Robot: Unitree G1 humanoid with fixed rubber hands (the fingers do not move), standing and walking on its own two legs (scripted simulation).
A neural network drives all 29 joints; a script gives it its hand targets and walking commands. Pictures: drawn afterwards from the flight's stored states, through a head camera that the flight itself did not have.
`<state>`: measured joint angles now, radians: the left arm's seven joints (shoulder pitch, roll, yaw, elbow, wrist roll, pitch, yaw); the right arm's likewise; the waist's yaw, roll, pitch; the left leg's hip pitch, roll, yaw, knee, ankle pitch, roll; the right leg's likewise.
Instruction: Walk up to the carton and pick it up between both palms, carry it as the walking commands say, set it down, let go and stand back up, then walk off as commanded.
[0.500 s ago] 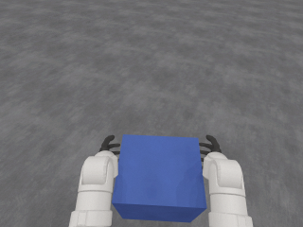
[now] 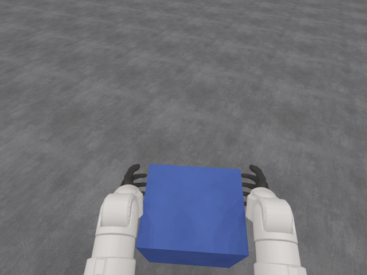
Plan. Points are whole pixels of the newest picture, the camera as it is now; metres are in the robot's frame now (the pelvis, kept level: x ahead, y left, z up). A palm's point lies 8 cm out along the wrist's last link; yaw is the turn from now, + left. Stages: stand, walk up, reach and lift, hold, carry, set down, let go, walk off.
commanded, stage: carry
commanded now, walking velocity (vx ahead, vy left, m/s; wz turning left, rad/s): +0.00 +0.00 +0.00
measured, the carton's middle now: (191, 218) +0.29 -0.01 -0.03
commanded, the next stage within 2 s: none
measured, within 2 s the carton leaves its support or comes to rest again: neither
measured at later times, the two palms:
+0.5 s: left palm (124, 202) +0.28 +0.14 +0.04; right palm (259, 204) +0.29 -0.15 +0.04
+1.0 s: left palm (127, 204) +0.28 +0.14 +0.03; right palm (260, 205) +0.28 -0.15 +0.04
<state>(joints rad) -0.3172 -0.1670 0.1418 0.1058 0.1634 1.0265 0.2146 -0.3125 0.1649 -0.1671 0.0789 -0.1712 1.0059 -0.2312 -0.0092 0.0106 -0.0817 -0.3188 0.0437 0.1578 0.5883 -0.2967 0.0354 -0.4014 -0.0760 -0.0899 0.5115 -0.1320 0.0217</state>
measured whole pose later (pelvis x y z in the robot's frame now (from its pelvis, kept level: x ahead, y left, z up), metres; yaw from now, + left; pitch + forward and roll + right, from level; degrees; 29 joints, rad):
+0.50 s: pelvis +0.00 +0.00 +0.00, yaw +0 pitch +2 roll +0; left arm -0.22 -0.14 0.12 0.11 0.18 0.91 0.11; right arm -0.21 0.14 -0.15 0.07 -0.19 0.90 -0.09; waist 0.00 0.02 -0.09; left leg -0.32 0.04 0.16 0.59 -0.30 0.04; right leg -0.40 -0.08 -0.09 0.52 -0.14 0.02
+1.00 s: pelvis +0.01 +0.00 +0.00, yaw +0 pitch +2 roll +0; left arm -0.18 -0.14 0.10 0.12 0.17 0.84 0.12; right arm -0.18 0.14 -0.14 0.08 -0.18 0.82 -0.09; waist -0.01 0.01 -0.10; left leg -0.33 0.05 0.16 0.59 -0.30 0.03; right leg -0.41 -0.08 -0.10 0.52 -0.14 0.02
